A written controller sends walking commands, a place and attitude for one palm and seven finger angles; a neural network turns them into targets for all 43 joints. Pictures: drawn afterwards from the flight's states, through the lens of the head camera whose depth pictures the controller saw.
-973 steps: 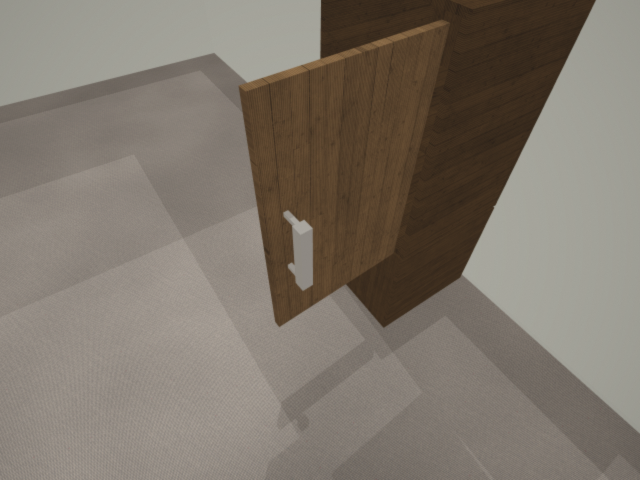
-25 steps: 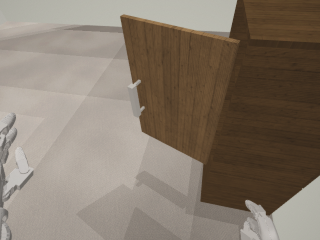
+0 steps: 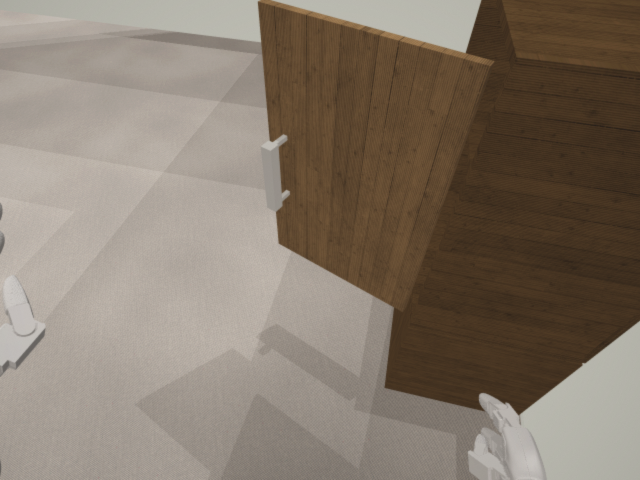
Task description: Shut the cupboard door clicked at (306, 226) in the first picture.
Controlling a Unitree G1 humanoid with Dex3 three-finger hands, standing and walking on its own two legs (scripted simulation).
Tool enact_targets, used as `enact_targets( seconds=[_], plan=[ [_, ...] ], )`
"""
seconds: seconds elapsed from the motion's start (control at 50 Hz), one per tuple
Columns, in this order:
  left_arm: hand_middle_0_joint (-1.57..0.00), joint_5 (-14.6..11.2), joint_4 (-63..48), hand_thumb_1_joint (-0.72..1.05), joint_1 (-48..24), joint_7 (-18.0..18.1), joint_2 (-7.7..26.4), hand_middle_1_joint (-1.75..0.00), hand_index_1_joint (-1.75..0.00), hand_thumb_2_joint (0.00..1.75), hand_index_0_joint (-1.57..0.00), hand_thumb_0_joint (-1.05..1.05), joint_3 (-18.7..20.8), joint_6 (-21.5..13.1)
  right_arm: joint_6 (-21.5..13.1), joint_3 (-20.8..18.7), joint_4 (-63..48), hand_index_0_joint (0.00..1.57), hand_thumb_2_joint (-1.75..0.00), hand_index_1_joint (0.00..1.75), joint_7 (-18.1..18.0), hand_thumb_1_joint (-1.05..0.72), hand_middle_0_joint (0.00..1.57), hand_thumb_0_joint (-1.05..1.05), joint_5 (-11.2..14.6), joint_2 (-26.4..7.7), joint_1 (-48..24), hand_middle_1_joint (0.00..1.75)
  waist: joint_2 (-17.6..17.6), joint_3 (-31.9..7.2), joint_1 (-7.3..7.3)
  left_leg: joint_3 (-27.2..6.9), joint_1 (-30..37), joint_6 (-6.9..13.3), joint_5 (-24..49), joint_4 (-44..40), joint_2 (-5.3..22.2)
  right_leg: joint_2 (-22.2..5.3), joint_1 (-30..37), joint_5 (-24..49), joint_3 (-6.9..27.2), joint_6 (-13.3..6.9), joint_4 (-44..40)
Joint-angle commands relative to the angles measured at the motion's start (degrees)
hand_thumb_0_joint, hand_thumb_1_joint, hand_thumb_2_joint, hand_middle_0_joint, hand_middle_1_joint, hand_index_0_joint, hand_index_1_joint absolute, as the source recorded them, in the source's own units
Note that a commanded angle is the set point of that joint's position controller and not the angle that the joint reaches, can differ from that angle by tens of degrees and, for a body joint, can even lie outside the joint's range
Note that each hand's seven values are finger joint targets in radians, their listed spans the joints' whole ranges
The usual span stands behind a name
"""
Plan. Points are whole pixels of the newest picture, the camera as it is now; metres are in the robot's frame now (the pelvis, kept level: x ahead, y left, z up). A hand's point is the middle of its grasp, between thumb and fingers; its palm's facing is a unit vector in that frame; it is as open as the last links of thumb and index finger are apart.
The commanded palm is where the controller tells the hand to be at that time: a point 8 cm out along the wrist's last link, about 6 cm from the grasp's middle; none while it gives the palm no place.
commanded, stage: step back with the hand held close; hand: left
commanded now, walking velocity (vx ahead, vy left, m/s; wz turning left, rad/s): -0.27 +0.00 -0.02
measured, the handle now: (278, 173) +0.70 +0.14 -0.05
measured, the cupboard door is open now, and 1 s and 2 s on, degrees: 69 69 69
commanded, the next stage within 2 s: stop stepping back and stand still in 1.00 s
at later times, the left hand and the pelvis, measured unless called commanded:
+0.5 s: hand out of the picture +0.14 +0.27 +0.17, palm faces +0.50 -0.73 -0.46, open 7.4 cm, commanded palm +0.08 +0.30 +0.19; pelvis -0.06 -0.01 -0.01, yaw +1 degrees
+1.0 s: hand out of the picture +0.01 +0.28 +0.20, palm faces +0.56 -0.72 -0.42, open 7.4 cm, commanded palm -0.07 +0.31 +0.19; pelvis -0.16 -0.01 +0.00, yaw +9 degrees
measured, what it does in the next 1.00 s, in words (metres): walks backwards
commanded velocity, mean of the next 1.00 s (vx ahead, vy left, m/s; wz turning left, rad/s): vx -0.39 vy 0.00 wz -0.07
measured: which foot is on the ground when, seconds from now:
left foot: down 0.00-1.00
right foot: down 0.00-0.84, up 0.86-1.00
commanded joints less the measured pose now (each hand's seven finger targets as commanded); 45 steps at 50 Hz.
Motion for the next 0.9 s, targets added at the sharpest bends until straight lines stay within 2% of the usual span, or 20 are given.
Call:
enact_targets(
  seconds=[0.0,0.1,0.14,0.18,0.28,0.3,0.34,0.4,0.44,0.48,0.54,0.62,0.68,0.72,0.74,0.78,0.8,0.82,0.84,0.88],
  plan=[
    [-0.20,0.3,-18.0,0.90,-4.1,1.5,13.9,-0.30,-0.30,0.90,-0.20,0.00,8.5,-5.4,-3.3,-3.5,-9.2,0.20,-0.90,0.30,-0.5,-0.90,0.20,0.00,-0.1,-8.4,-4.0,0.30,4.0,-7.9,-1.10,-7.1,-22.8,2.2,-10.7,-13.5,6.9,-2.2,24.0,12.8,7.3,-2.5,2.2],
    [-0.20,-0.3,-16.1,0.90,0.5,2.3,15.2,-0.30,-0.30,0.90,-0.20,0.00,10.4,-6.2,-3.1,-3.5,-8.2,0.20,-0.90,0.30,0.6,-0.90,0.20,0.00,-0.2,-7.5,-2.7,0.30,-3.1,-7.8,-1.40,-5.4,-14.4,-0.2,-10.5,-3.0,3.2,-9.4,11.5,-5.2,16.7,-6.5,-12.5],
    [-0.20,-0.6,-14.2,0.90,2.6,2.7,14.9,-0.30,-0.30,0.90,-0.20,0.00,10.3,-6.2,-2.6,-3.5,-7.6,0.20,-0.90,0.30,0.9,-0.90,0.20,0.00,-0.1,-7.3,-2.9,0.30,-3.8,-7.8,-1.57,-5.3,-10.6,-0.7,-7.7,-2.7,3.6,-10.3,7.5,-8.5,15.7,-7.0,-14.7],
    [-0.20,-0.8,-13.3,0.90,3.2,3.0,14.8,-0.30,-0.30,0.90,-0.20,0.00,10.3,-6.4,-2.5,-3.6,-7.5,0.20,-0.90,0.30,0.8,-0.90,0.20,0.00,0.1,-7.9,-3.3,0.30,-2.0,-7.2,-1.75,-6.2,-10.1,-0.1,-6.9,-6.8,4.5,-7.5,6.6,-7.8,11.7,-5.4,-13.0],
    [-0.20,0.9,-11.5,0.90,1.6,2.9,13.0,-0.30,-0.30,0.90,-0.20,0.00,10.6,-7.5,-4.0,-4.1,-8.0,0.20,-0.90,0.30,-0.6,-0.90,0.20,0.00,0.5,-10.0,-4.8,0.30,12.4,-5.5,-0.97,-15.9,-36.2,5.6,-23.6,-25.1,15.6,4.2,28.4,3.7,1.4,-0.2,11.3],
    [-0.20,1.1,-11.7,0.90,0.4,2.7,13.1,-0.30,-0.30,0.90,-0.20,0.00,10.8,-7.5,-4.4,-4.3,-7.8,0.20,-0.90,0.30,-0.8,-0.90,0.20,0.00,0.1,-9.8,-4.7,0.30,12.3,-5.2,-0.76,-16.4,-37.6,6.0,-21.2,-25.0,16.5,4.9,29.6,6.5,1.1,0.1,13.6],
    [-0.20,1.3,-13.0,0.90,-0.9,2.0,13.5,-0.30,-0.30,0.90,-0.20,0.00,10.2,-7.5,-5.0,-4.7,-7.7,0.20,-0.90,0.30,-0.9,-0.90,0.20,0.00,0.0,-9.6,-5.3,0.30,8.3,-5.7,-0.43,-15.0,-35.4,5.6,-15.6,-21.3,15.8,5.0,29.0,8.5,2.7,-0.1,13.3],
    [-0.20,1.0,-13.5,0.90,-0.6,1.2,12.4,-0.30,-0.30,0.90,-0.20,0.00,8.3,-7.8,-5.6,-4.7,-6.8,0.20,-0.90,0.30,-0.3,-0.90,0.20,0.00,-0.1,-9.4,-4.2,0.30,2.5,-5.7,-0.98,-10.7,-28.4,3.1,-11.1,-14.2,10.6,1.6,22.4,11.9,8.8,-2.4,4.9],
    [-0.20,0.9,-15.7,0.90,-2.6,1.2,12.5,-0.30,-0.30,0.90,-0.20,0.00,7.3,-8.5,-6.2,-4.2,-5.8,0.20,-0.90,0.30,-0.1,-0.90,0.20,0.00,-0.7,-8.5,-4.1,0.30,4.4,-7.0,-1.61,-8.7,-22.3,1.5,-6.3,-11.7,7.9,-1.8,17.6,16.3,12.3,-3.8,1.0],
    [-0.20,0.5,-18.2,0.90,-3.3,1.4,13.4,-0.30,-0.30,0.90,-0.20,0.00,7.2,-8.9,-6.7,-4.1,-5.2,0.20,-0.90,0.30,-0.2,-0.90,0.20,0.00,-0.8,-8.2,-4.1,0.30,5.9,-12.0,-1.68,-7.9,-14.2,0.6,6.0,-11.1,8.1,-0.6,15.9,22.3,9.8,-2.9,2.3],
    [-0.20,0.2,-19.6,0.90,-0.1,1.3,15.2,-0.30,-0.30,0.90,-0.20,0.00,10.4,-8.9,-6.4,-4.4,-5.9,0.20,-0.90,0.30,-0.1,-0.90,0.20,0.00,-0.4,-7.7,-4.3,0.30,5.9,-15.2,-1.15,-9.3,-17.9,2.1,-1.4,-12.7,10.0,1.6,20.9,14.6,8.5,-2.1,4.7],
    [-0.20,0.6,-16.0,0.90,1.0,1.3,16.3,-0.30,-0.30,0.90,-0.20,0.00,13.8,-9.1,-5.2,-4.9,-6.9,0.20,-0.90,0.30,0.0,-0.90,0.20,0.00,-0.6,-8.0,-4.4,0.30,2.3,-8.2,-1.48,-8.5,-27.7,1.6,-22.8,-9.6,7.2,-1.5,17.3,-5.1,16.5,-4.3,-3.5],
    [-0.20,-0.1,-13.0,0.90,1.0,2.0,14.7,-0.30,-0.30,0.90,-0.20,0.00,10.9,-8.1,-4.2,-4.5,-6.0,0.20,-0.90,0.30,1.0,-0.90,0.20,0.00,-0.8,-6.9,-3.3,0.30,-3.9,-5.1,-2.22,-6.8,-14.0,-1.2,-15.1,0.9,4.2,-8.5,-1.6,-19.0,22.4,-7.8,-16.6],
    [-0.20,-0.4,-12.0,0.90,1.2,2.8,14.1,-0.30,-0.30,0.90,-0.20,0.00,9.2,-7.7,-3.3,-4.6,-4.8,0.20,-0.90,0.30,1.5,-0.90,0.20,0.00,-0.6,-6.8,-2.3,0.30,-5.9,-6.3,-3.31,-5.8,-1.1,-2.0,-8.0,4.1,3.3,-10.0,-11.6,-19.2,18.8,-8.0,-20.4],
    [-0.20,-0.5,-11.3,0.90,2.1,3.0,13.9,-0.30,-0.30,0.90,-0.20,0.00,8.6,-7.6,-3.0,-4.3,-4.7,0.20,-0.90,0.30,1.4,-0.90,0.20,0.00,-0.4,-6.5,-1.9,0.30,-6.9,-7.0,-3.56,-6.4,0.5,-1.5,-7.6,1.7,3.9,-8.4,-12.0,-18.2,15.3,-6.7,-18.8],
    [-0.20,-0.8,-13.5,0.90,1.1,3.2,13.8,-0.30,-0.30,0.90,-0.20,0.00,7.8,-7.7,-3.0,-4.4,-5.7,0.20,-0.90,0.30,0.8,-0.90,0.20,0.00,0.2,-7.5,-2.1,0.30,-1.8,-6.6,-3.71,-10.4,-2.2,0.4,-13.2,-6.6,6.9,-3.1,-10.9,-19.6,9.0,-3.8,-12.8],
    [-0.20,-0.8,-14.2,0.90,0.6,3.3,13.9,-0.30,-0.30,0.90,-0.20,0.00,8.2,-7.9,-3.4,-4.2,-6.2,0.20,-0.90,0.30,0.2,-0.90,0.20,0.00,0.2,-8.1,-2.8,0.30,4.7,-5.7,-3.50,-15.2,-10.0,2.2,-21.5,-15.2,11.1,0.7,-5.5,-20.2,5.6,-2.2,-4.9],
    [-0.20,-0.2,-15.1,0.90,-0.9,3.4,13.4,-0.30,-0.30,0.90,-0.20,0.00,8.6,-8.0,-4.2,-4.2,-6.7,0.20,-0.90,0.30,-0.7,-0.90,0.20,0.00,0.1,-9.0,-5.1,0.30,15.5,-5.1,-2.89,-23.0,-23.3,5.4,-30.9,-27.1,18.4,6.3,7.0,-13.3,1.3,-0.6,11.8],
    [-0.20,0.1,-15.5,0.90,-1.6,3.3,14.1,-0.30,-0.30,0.90,-0.20,0.00,10.1,-7.6,-5.0,-4.4,-6.4,0.20,-0.90,0.30,-1.2,-0.90,0.20,0.00,-0.7,-8.5,-6.1,0.30,19.6,-7.0,-1.53,-27.4,-32.1,7.6,-30.7,-33.1,24.0,9.6,16.5,-11.0,0.1,0.1,27.6],
    [-0.20,-1.3,-20.8,0.90,-5.1,2.9,16.6,-0.30,-0.30,0.90,-0.20,0.00,11.1,-8.0,-6.6,-5.4,-4.8,0.20,-0.90,0.30,-0.8,-0.90,0.20,0.00,-1.1,-6.2,-5.1,0.30,11.5,-12.1,-1.02,-19.6,-18.5,5.4,-12.4,-28.0,22.4,8.1,10.0,-16.7,1.7,-0.7,31.5]
  ],
)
